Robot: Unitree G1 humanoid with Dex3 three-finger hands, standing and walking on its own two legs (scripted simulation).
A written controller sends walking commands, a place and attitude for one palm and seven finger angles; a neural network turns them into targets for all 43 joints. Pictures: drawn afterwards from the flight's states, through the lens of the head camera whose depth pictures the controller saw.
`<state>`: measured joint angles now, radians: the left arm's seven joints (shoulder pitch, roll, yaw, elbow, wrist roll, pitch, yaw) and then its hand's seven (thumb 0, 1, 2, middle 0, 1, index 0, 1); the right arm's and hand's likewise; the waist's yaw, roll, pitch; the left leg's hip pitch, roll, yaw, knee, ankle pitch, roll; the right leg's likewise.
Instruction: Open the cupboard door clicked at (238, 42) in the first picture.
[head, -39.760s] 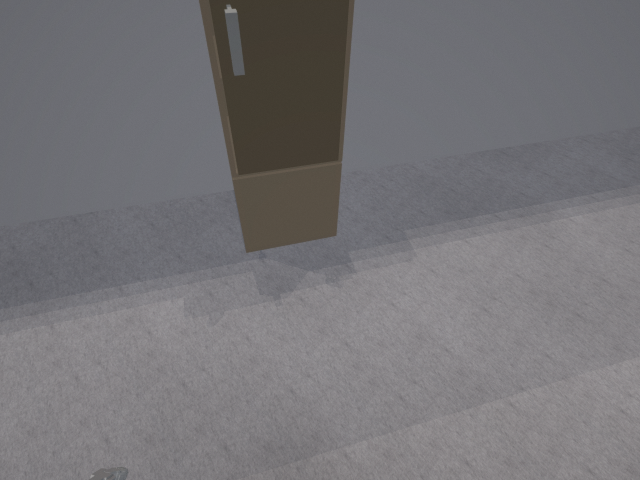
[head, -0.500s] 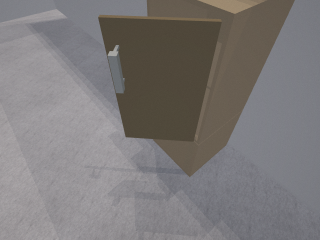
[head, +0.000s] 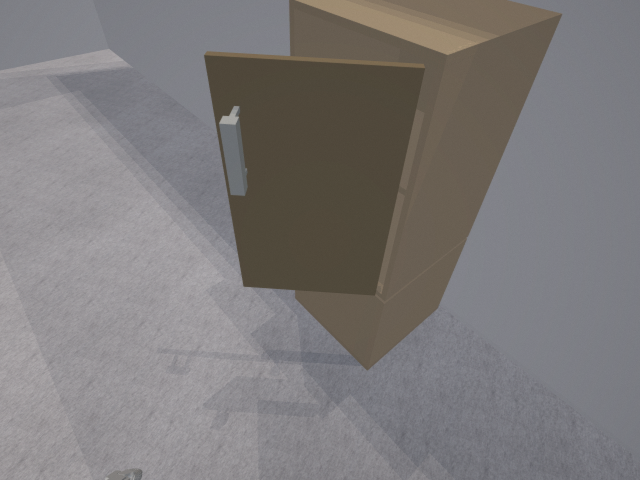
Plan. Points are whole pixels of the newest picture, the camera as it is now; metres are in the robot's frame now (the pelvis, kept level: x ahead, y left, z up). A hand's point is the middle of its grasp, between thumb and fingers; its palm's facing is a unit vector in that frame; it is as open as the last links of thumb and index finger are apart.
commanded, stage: look again from close up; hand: left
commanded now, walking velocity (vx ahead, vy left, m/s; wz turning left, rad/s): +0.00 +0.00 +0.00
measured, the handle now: (237, 151) +0.63 +0.18 +0.09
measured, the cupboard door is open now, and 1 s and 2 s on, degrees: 45 45 45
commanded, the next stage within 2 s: shuffle to correct the standing spot in 0.48 s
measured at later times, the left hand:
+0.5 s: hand out of the picture -0.03 +0.20 -0.17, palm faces +0.00 -0.98 -0.21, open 7.4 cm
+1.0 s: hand out of the picture -0.07 +0.16 -0.18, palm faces +0.11 -0.99 -0.13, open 7.4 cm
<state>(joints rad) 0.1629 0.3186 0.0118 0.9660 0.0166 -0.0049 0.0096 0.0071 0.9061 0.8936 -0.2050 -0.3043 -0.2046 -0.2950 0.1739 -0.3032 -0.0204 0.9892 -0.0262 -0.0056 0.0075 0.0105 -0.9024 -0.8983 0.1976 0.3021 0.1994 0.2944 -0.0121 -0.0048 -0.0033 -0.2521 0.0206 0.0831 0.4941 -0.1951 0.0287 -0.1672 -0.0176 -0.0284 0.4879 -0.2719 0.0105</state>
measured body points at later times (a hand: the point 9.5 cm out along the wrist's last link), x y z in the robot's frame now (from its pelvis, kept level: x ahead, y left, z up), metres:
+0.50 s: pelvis -0.01 +0.01 +0.01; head -0.02 +0.03 +0.45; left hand -0.02 +0.25 -0.16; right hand +0.01 -0.24 -0.14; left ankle +0.05 +0.10 -0.74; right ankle +0.00 -0.13 -0.74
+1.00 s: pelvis +0.00 +0.01 -0.01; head -0.02 +0.03 +0.44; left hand -0.07 +0.21 -0.17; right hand -0.01 -0.21 -0.16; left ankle +0.05 +0.10 -0.73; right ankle +0.00 -0.13 -0.74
